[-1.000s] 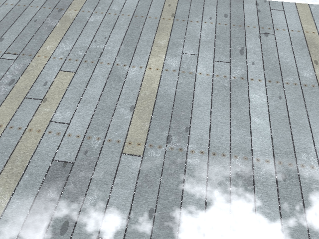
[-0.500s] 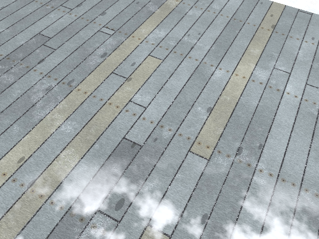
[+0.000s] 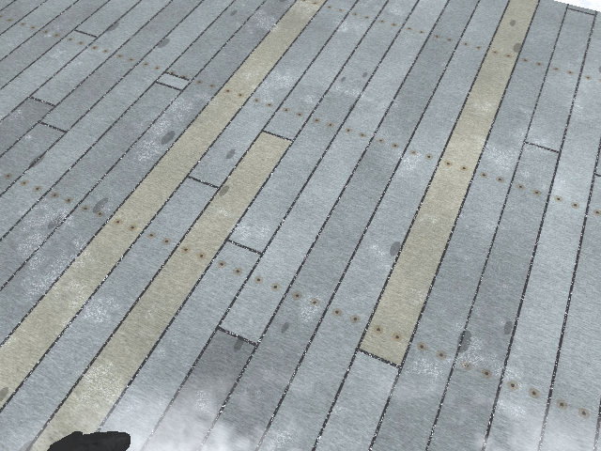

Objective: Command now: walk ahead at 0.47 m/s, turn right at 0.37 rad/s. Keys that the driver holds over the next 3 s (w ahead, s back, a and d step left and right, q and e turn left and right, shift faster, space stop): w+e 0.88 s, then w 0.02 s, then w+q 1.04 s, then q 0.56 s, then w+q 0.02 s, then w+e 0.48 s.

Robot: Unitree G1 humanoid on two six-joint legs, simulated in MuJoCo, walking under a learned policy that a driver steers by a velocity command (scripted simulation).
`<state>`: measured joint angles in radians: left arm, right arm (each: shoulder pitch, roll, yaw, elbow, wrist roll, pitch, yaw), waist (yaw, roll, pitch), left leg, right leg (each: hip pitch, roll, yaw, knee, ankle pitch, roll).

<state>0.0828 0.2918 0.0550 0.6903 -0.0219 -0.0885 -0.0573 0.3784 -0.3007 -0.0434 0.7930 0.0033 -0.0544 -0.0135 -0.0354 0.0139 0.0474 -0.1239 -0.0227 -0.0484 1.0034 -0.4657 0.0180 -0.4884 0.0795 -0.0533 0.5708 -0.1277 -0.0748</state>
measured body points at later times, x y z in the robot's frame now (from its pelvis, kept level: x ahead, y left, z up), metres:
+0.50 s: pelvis +0.30 +0.04 +0.01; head +0.32 +0.05 +0.46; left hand +0.44 +0.30 -0.11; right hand +0.40 -0.26 -0.06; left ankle +0.39 +0.13 -0.72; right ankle +0.16 -0.06 -0.63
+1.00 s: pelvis +0.53 -0.09 +0.00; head +0.56 -0.13 +0.45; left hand +0.84 +0.01 -0.07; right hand +0.41 -0.37 -0.12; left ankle +0.46 +0.11 -0.62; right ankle +0.56 -0.20 -0.72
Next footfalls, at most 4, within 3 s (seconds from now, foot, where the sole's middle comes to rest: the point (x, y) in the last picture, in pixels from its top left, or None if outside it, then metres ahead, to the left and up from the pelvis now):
0.38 left None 0.43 0.13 -0.75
0.92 right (399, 376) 0.59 -0.22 -0.75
1.48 left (361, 241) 0.97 -0.17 -0.75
1.94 right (446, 183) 1.17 -0.44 -0.75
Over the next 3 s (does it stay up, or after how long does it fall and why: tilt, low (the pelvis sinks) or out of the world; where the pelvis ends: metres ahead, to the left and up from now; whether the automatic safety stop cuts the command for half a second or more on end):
stays up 1.31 -0.31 0.03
